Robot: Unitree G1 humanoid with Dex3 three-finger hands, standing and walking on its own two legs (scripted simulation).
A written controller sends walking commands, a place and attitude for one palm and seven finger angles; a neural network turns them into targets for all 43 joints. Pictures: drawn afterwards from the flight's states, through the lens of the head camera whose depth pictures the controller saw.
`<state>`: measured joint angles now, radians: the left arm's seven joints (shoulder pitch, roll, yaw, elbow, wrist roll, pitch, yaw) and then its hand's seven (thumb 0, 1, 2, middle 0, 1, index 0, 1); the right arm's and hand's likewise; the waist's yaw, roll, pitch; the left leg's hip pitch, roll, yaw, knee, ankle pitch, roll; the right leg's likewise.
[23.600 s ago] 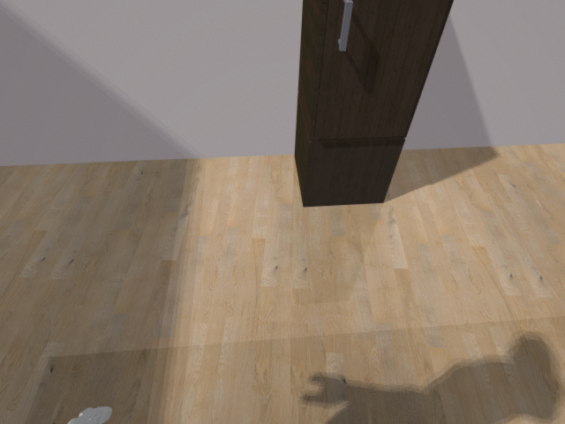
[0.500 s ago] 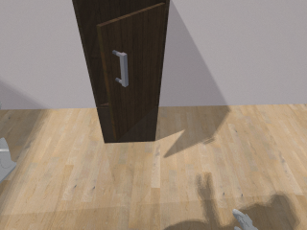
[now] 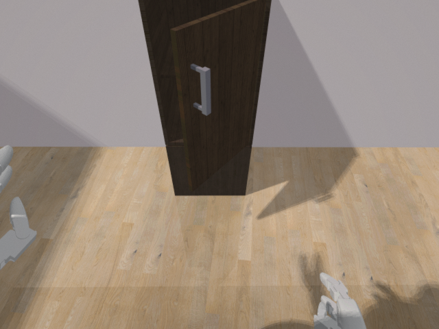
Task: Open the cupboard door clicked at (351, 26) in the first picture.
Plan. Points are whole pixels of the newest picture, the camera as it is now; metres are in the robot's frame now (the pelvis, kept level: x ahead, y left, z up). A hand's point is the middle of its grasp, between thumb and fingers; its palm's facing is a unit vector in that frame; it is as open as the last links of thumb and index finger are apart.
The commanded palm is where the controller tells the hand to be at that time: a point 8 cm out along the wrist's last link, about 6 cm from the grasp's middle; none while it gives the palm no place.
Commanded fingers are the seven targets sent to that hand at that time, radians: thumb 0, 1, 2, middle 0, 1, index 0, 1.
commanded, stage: stop stepping back and stand still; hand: left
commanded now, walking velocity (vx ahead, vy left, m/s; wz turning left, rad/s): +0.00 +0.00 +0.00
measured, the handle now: (200, 90) +0.68 +0.09 +0.09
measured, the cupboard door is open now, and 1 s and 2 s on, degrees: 49 49 49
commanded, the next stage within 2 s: let the arm hang, fingers relaxed in 0.48 s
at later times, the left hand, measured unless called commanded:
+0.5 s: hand (13, 245) +0.19 +0.28 +0.15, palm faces +0.40 -0.78 -0.48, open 7.4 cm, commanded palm +0.12 +0.32 +0.18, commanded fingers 0.00 0.90 0.90 -0.20 -0.30 -0.20 -0.30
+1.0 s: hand out of the picture -0.04 +0.19 -0.18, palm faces +0.04 -0.98 -0.18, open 7.1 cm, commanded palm none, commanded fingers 0.00 0.90 0.90 -0.20 -0.30 -0.20 -0.30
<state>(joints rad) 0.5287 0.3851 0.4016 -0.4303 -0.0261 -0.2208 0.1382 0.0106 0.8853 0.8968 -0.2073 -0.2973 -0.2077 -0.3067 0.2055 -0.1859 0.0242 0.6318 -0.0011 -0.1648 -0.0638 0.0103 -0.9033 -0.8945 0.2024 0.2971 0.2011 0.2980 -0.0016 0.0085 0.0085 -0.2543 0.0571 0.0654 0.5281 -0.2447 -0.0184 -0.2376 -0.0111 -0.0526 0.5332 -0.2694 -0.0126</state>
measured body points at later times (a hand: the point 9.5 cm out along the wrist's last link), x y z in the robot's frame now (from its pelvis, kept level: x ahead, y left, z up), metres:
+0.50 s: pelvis -0.01 +0.02 +0.01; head +0.00 +0.02 +0.46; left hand +0.16 +0.32 +0.18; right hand +0.14 -0.21 -0.08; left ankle +0.02 +0.13 -0.73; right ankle +0.01 -0.11 -0.73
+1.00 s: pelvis -0.02 +0.01 +0.00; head +0.00 +0.02 +0.45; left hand -0.04 +0.24 -0.16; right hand -0.01 -0.25 -0.14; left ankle +0.02 +0.13 -0.73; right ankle +0.01 -0.11 -0.73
